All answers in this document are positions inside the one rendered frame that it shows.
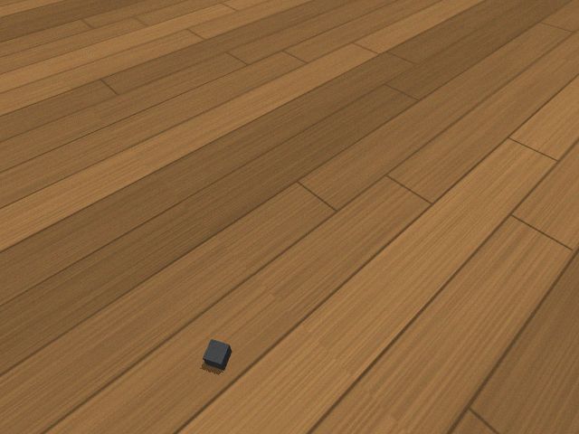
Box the cube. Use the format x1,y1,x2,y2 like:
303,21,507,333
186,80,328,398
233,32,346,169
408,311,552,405
203,339,232,370

